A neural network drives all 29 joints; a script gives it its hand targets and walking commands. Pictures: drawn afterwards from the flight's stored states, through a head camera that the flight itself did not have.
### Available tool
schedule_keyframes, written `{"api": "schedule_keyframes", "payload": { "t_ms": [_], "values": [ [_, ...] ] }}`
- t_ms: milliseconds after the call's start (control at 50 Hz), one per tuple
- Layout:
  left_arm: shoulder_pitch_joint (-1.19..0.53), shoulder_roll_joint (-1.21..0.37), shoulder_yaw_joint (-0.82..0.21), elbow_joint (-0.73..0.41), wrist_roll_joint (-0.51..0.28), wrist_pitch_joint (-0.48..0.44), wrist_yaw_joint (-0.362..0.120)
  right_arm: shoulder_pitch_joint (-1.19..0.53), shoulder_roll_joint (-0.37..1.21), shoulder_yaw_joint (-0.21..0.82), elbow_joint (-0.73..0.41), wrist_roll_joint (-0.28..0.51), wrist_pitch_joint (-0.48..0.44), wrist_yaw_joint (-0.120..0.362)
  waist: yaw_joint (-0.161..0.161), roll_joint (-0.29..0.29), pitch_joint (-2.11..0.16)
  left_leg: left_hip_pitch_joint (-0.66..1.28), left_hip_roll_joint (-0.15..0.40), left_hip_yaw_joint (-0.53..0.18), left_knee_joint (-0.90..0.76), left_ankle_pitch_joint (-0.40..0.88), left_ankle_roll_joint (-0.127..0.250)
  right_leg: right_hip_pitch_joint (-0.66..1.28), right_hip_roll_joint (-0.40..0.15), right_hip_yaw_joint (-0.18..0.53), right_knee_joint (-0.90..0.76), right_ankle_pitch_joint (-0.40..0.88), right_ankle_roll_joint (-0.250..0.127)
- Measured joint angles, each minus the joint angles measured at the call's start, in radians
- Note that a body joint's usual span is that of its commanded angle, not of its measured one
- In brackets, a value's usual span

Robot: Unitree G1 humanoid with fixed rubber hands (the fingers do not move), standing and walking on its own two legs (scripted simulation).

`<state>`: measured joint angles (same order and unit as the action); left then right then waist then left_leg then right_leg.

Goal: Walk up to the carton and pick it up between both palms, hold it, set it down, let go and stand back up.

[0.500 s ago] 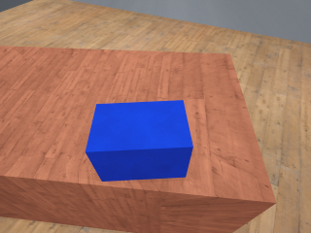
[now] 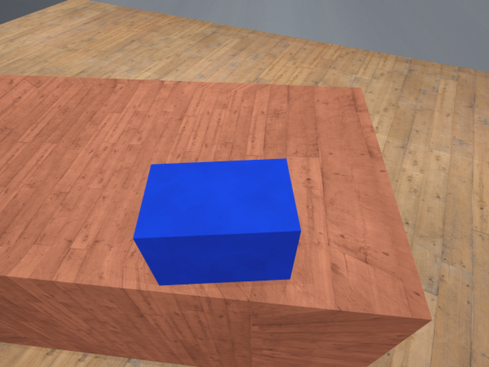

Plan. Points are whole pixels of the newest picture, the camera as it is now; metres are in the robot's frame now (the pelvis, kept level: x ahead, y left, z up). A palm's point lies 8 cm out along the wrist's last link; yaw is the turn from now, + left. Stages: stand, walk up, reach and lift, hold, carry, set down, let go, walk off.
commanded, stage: walk up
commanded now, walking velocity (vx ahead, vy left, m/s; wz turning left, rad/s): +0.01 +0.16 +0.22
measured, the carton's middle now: (221, 222) +0.38 +0.07 +0.01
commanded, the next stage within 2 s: stand in 1.42 s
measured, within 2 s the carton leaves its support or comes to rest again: neither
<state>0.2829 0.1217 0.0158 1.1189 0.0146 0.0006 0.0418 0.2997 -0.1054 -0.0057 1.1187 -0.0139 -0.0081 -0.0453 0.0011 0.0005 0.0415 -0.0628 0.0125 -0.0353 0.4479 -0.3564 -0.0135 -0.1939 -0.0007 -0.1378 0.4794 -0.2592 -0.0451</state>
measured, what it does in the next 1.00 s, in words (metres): stands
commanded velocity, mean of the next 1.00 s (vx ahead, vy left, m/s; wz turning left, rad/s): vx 0.00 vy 0.00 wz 0.03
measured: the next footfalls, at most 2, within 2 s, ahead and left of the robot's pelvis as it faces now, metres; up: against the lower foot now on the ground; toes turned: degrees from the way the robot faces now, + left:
none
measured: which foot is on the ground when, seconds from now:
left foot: down 0.00-1.00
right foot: down 0.00-1.00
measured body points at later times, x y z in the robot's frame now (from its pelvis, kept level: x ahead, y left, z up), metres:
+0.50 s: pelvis -0.01 +0.03 +0.00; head +0.00 +0.04 +0.45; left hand -0.04 +0.23 -0.16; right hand +0.02 -0.18 -0.15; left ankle -0.04 +0.13 -0.74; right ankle +0.00 -0.08 -0.74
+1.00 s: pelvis +0.02 +0.04 +0.00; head +0.03 +0.05 +0.45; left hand -0.02 +0.24 -0.16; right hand +0.01 -0.16 -0.16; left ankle -0.04 +0.13 -0.74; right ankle +0.00 -0.08 -0.74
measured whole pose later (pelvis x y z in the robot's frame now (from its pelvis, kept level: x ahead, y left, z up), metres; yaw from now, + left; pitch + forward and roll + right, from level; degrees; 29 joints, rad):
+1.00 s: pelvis +0.02 +0.04 +0.00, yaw +3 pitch -2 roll +0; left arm 0.30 0.09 0.01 1.16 0.01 -0.01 0.05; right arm 0.30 -0.10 0.00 1.16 -0.01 -0.02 -0.04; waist 0.00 -0.01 0.05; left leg -0.07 -0.01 0.08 0.39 -0.29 0.03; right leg -0.12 -0.05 -0.09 0.42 -0.26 0.02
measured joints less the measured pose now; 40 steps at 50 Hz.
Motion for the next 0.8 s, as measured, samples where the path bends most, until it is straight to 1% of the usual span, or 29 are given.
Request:
{"api": "schedule_keyframes", "payload": {
  "t_ms": [20,40,60,100,120,140,160,180,200,220,240,300,340,360,380,420,540,640,800],
  "values": [
    [-0.001,0.000,0.002,-0.003,0.000,0.002,0.001,0.002,0.000,-0.001,-0.001,-0.001,0.003,0.001,-0.001,0.000,-0.001,-0.009,-0.001,-0.001,0.009,0.000,0.000,-0.004,-0.001,-0.003,0.002,0.000,0.000],
    [-0.007,0.000,0.007,-0.016,0.001,0.002,0.007,0.006,-0.005,-0.010,-0.010,-0.002,0.013,0.004,-0.001,0.004,0.000,-0.048,-0.003,0.003,0.069,-0.023,-0.004,-0.017,-0.008,-0.012,0.014,-0.004,0.000],
    [-0.015,0.002,0.012,-0.029,0.003,-0.001,0.015,0.006,-0.013,-0.019,-0.022,-0.002,0.025,0.006,0.003,0.008,0.007,-0.105,-0.006,0.018,0.179,-0.080,-0.007,-0.033,-0.020,-0.022,0.032,-0.010,0.000],
    [-0.022,0.009,0.018,-0.042,0.009,-0.008,0.028,-0.004,-0.031,-0.029,-0.048,-0.003,0.037,0.010,0.010,0.017,0.017,-0.199,0.003,0.045,0.358,-0.152,0.008,-0.053,-0.035,-0.039,0.055,-0.016,0.000],
    [-0.021,0.013,0.021,-0.044,0.014,-0.007,0.032,-0.013,-0.037,-0.033,-0.060,-0.005,0.037,0.014,0.012,0.020,0.019,-0.225,0.011,0.052,0.395,-0.165,0.017,-0.060,-0.038,-0.043,0.064,-0.018,0.002],
    [-0.019,0.019,0.024,-0.045,0.019,-0.003,0.034,-0.024,-0.041,-0.036,-0.071,-0.007,0.034,0.016,0.010,0.021,0.020,-0.237,0.019,0.055,0.391,-0.162,0.024,-0.066,-0.040,-0.048,0.072,-0.020,0.006],
    [-0.018,0.024,0.027,-0.045,0.021,0.003,0.035,-0.035,-0.043,-0.038,-0.079,-0.008,0.030,0.017,0.007,0.020,0.021,-0.236,0.028,0.059,0.353,-0.145,0.026,-0.072,-0.042,-0.052,0.083,-0.024,0.010],
    [-0.019,0.030,0.028,-0.046,0.022,0.008,0.034,-0.045,-0.043,-0.038,-0.084,-0.008,0.026,0.016,0.004,0.018,0.023,-0.223,0.036,0.065,0.282,-0.109,0.024,-0.079,-0.043,-0.056,0.098,-0.030,0.014],
    [-0.018,0.032,0.029,-0.046,0.022,0.012,0.030,-0.052,-0.042,-0.037,-0.086,-0.009,0.021,0.013,0.005,0.017,0.023,-0.201,0.041,0.070,0.194,-0.038,0.019,-0.088,-0.043,-0.057,0.118,-0.037,0.018],
    [-0.020,0.039,0.030,-0.041,0.021,0.015,0.023,-0.062,-0.033,-0.035,-0.079,-0.011,0.015,0.009,0.010,-0.003,0.029,-0.191,0.033,0.082,0.172,0.017,0.017,-0.092,-0.053,-0.046,0.136,-0.045,0.023],
    [-0.019,0.043,0.031,-0.038,0.018,0.020,0.016,-0.064,-0.023,-0.028,-0.074,-0.013,0.011,0.007,0.016,-0.023,0.029,-0.181,0.025,0.095,0.168,0.025,0.019,-0.090,-0.060,-0.032,0.141,-0.052,0.027],
    [-0.003,0.041,0.024,-0.036,0.008,0.035,-0.002,-0.045,-0.003,-0.015,-0.062,-0.018,0.008,-0.001,0.021,-0.052,0.011,-0.147,0.007,0.111,0.119,0.028,0.029,-0.076,-0.054,0.013,0.128,-0.106,0.030],
    [0.004,0.034,0.019,-0.033,0.011,0.036,-0.011,-0.034,0.004,-0.009,-0.056,-0.019,0.007,0.000,0.021,-0.066,0.005,-0.126,-0.012,0.117,0.079,0.044,0.035,-0.061,-0.057,0.041,0.108,-0.078,0.031],
    [0.006,0.028,0.016,-0.029,0.010,0.032,-0.014,-0.033,0.004,-0.007,-0.051,-0.016,0.007,0.000,0.023,-0.068,0.007,-0.117,-0.019,0.120,0.066,0.050,0.037,-0.051,-0.061,0.047,0.086,-0.027,0.034],
    [0.009,0.018,0.011,-0.024,0.007,0.026,-0.017,-0.034,0.001,-0.007,-0.044,-0.009,0.007,-0.002,0.025,-0.060,0.010,-0.105,-0.019,0.120,0.055,0.054,0.037,-0.036,-0.060,0.047,0.065,0.004,0.039],
    [0.019,0.001,0.003,-0.011,0.000,0.012,-0.019,-0.034,-0.006,-0.010,-0.032,0.001,0.008,-0.004,0.026,-0.038,0.010,-0.080,-0.015,0.118,0.024,0.064,0.037,-0.005,-0.053,0.044,0.023,0.006,0.048],
    [0.037,-0.027,-0.010,0.024,-0.003,-0.008,-0.012,-0.031,-0.018,-0.013,-0.011,0.008,-0.003,0.006,0.012,-0.002,0.018,-0.036,-0.012,0.117,-0.041,0.090,0.039,0.049,-0.043,0.041,-0.060,0.030,0.052],
    [0.036,-0.031,-0.010,0.041,-0.004,-0.012,-0.006,-0.017,-0.013,-0.007,0.008,0.006,-0.009,0.011,0.005,0.008,0.022,-0.021,-0.012,0.117,-0.058,0.091,0.040,0.065,-0.042,0.040,-0.079,0.033,0.055],
    [0.021,-0.032,-0.007,0.052,-0.006,-0.013,-0.003,0.004,0.001,0.003,0.031,0.005,-0.015,0.008,0.002,0.008,0.020,-0.006,-0.015,0.117,-0.063,0.081,0.042,0.078,-0.045,0.041,-0.080,0.021,0.059]
  ]
}}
